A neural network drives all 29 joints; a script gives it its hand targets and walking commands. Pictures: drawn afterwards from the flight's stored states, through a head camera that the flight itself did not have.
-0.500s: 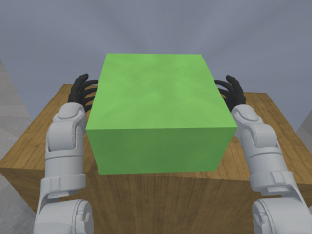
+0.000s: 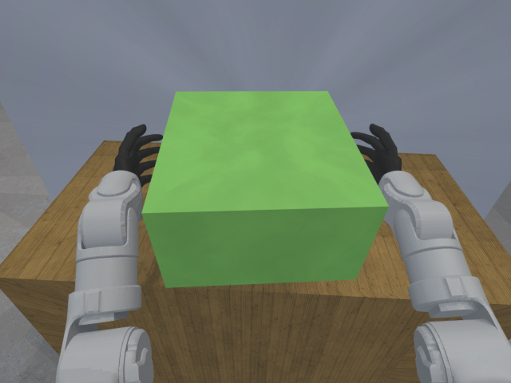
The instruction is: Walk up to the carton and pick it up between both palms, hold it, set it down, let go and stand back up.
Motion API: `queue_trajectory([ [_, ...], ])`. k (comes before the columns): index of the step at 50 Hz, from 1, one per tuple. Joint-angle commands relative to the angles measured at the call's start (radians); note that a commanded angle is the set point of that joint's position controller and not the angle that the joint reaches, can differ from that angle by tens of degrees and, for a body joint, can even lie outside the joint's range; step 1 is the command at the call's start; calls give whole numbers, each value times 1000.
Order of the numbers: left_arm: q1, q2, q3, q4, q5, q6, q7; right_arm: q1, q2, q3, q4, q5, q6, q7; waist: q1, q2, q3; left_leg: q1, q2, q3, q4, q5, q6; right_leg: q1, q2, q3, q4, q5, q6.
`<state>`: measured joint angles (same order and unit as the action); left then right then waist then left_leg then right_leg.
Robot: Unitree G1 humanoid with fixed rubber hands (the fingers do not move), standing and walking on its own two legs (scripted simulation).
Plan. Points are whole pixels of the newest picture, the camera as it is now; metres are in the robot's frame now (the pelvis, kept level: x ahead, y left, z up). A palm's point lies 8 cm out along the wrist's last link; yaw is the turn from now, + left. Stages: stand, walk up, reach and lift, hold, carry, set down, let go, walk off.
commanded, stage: hold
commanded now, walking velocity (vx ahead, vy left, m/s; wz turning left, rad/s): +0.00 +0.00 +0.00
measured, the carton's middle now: (257, 176) +0.42 +0.00 +0.16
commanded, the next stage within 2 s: none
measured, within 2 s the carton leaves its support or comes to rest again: neither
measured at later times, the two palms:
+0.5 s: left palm (124, 176) +0.36 +0.19 +0.20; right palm (381, 175) +0.36 -0.19 +0.20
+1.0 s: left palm (126, 176) +0.36 +0.19 +0.21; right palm (385, 175) +0.36 -0.19 +0.20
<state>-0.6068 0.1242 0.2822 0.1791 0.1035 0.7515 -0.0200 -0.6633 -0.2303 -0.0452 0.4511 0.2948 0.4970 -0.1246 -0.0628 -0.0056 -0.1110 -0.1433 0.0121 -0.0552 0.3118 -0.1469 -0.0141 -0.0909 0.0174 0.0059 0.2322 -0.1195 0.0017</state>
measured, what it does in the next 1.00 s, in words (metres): stands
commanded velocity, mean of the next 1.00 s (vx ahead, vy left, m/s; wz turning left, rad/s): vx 0.00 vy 0.00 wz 0.00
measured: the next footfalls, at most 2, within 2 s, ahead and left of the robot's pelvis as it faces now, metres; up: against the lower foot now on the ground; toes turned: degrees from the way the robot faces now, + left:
none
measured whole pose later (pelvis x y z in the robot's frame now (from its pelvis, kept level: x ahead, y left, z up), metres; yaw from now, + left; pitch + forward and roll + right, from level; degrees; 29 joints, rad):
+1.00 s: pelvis +0.00 +0.00 +0.00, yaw +0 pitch -1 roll -1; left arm -0.60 0.12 0.29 0.16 0.09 0.74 -0.02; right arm -0.65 -0.22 -0.05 0.42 0.29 0.50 -0.13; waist -0.06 -0.01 -0.11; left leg -0.14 0.01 -0.06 0.31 -0.14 -0.01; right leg -0.09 0.02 0.01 0.23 -0.11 0.00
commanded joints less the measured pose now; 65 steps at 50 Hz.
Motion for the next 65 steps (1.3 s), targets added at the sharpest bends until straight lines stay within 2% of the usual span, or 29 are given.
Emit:
queue_trajectory([
  [1,-700,-580,-528,-287,-177,-95,-136,-815,642,404,-419,155,-56,129,-3,16,-437,169,-60,33,18,301,-7,130,46,-15,16,280,26],
  [2,-698,-567,-521,-289,-180,-97,-139,-816,646,406,-441,160,-59,127,2,10,-455,160,-66,33,19,301,-2,148,40,-8,19,304,33],
  [4,-657,-571,-491,-215,-152,-88,-146,-830,620,395,-420,141,-59,124,11,13,-394,137,-68,39,-5,229,0,133,32,-9,8,244,33],
  [6,-658,-572,-494,-213,-154,-89,-150,-814,631,392,-405,131,-57,125,12,-8,-389,125,-63,37,-11,217,9,129,33,-9,9,235,34],
  [8,-680,-587,-531,-273,-173,-96,-146,-816,638,401,-439,138,-64,126,0,14,-443,160,-63,35,5,259,-1,138,40,-13,13,260,32],
  [9,-682,-575,-526,-256,-164,-92,-145,-808,629,392,-411,133,-55,126,-6,14,-406,153,-62,33,3,255,-8,127,43,-18,11,246,28],
  [13,-670,-565,-490,-186,-151,-81,-154,-804,613,362,-339,106,-46,134,-5,2,-349,135,-56,34,-26,176,-1,94,36,-18,-4,154,22],
  [15,-710,-580,-494,-180,-149,-80,-153,-839,619,347,-332,106,-53,140,1,31,-346,118,-49,36,-34,128,1,78,37,-20,-10,88,18],
  [16,-711,-592,-507,-189,-161,-85,-150,-847,629,354,-348,108,-56,144,-7,38,-370,121,-49,37,-30,140,-2,77,38,-17,-10,89,16],
  [17,-711,-600,-515,-188,-167,-86,-146,-851,628,359,-347,108,-57,146,2,39,-381,136,-48,35,-23,172,-3,74,45,-27,-4,108,12],
  [18,-746,-611,-551,-262,-188,-97,-137,-853,646,371,-385,129,-64,149,-10,53,-468,172,-50,30,1,226,-14,89,48,-24,9,154,12],
  [20,-746,-611,-539,-243,-178,-94,-126,-838,626,356,-354,127,-61,151,-7,66,-426,185,-45,25,7,261,-24,62,53,-26,5,155,4],
  [21,-747,-613,-547,-247,-183,-91,-126,-829,618,355,-347,127,-59,154,-19,75,-422,188,-46,28,10,260,-28,63,54,-25,-3,145,1],
  [24,-707,-623,-552,-247,-184,-93,-123,-836,609,363,-393,121,-70,152,-18,66,-447,188,-46,25,18,261,-25,60,49,-28,4,153,3],
  [30,-662,-580,-498,-191,-145,-78,-143,-796,589,357,-315,113,-57,150,-13,28,-347,139,-51,33,-12,214,-6,86,43,-24,-11,127,9],
  [31,-665,-587,-499,-191,-146,-77,-146,-813,592,352,-331,108,-61,152,-2,34,-353,141,-47,31,-17,209,-10,93,44,-25,-10,117,8],
  [33,-694,-584,-510,-233,-156,-87,-141,-836,619,371,-370,131,-67,153,0,32,-407,158,-53,36,0,261,-7,99,46,-19,2,181,15],
  [34,-691,-583,-504,-223,-151,-87,-139,-846,617,375,-371,127,-66,150,12,20,-399,150,-56,34,1,264,-5,99,43,-18,4,193,14],
  [38,-716,-581,-505,-242,-166,-101,-136,-848,648,399,-410,148,-69,142,15,8,-440,156,-63,37,3,254,3,118,43,-13,10,230,25],
  [41,-698,-593,-533,-271,-177,-103,-135,-837,637,406,-448,148,-70,130,2,25,-466,167,-62,35,14,278,-4,132,45,-12,14,260,29],
  [43,-691,-581,-528,-277,-176,-99,-137,-816,632,400,-441,144,-61,126,-4,9,-457,177,-61,33,17,297,-4,117,47,-11,11,277,31],
  [48,-685,-564,-512,-236,-163,-93,-148,-821,634,382,-410,122,-57,126,0,6,-407,131,-61,40,-9,199,7,121,35,-5,3,213,34],
  [50,-695,-567,-513,-226,-161,-90,-144,-820,630,375,-388,118,-54,128,-3,27,-398,120,-61,38,-15,188,6,112,35,-11,2,183,29],
  [53,-700,-564,-481,-176,-149,-85,-150,-815,625,354,-331,103,-46,135,2,10,-331,108,-55,39,-21,161,5,88,38,-15,-5,140,20],
  [54,-704,-573,-500,-187,-159,-85,-152,-823,632,366,-342,107,-48,137,-11,12,-374,121,-56,38,-17,186,3,108,36,-13,-3,157,18],
  [58,-718,-591,-510,-196,-157,-88,-145,-841,621,368,-347,118,-53,139,-8,43,-389,138,-54,32,-10,205,-6,93,41,-17,2,162,17],
  [60,-725,-610,-537,-235,-173,-92,-141,-849,622,368,-397,127,-67,142,-15,55,-444,168,-52,30,11,245,-17,101,48,-24,6,183,11],
  [61,-717,-602,-536,-228,-170,-89,-138,-822,615,361,-368,123,-61,141,-25,66,-429,181,-55,28,11,240,-24,88,46,-23,5,178,10],
  [65,-692,-611,-527,-216,-165,-86,-136,-819,596,357,-362,118,-60,150,-23,53,-394,181,-43,25,9,265,-28,72,53,-33,-2,163,4],
])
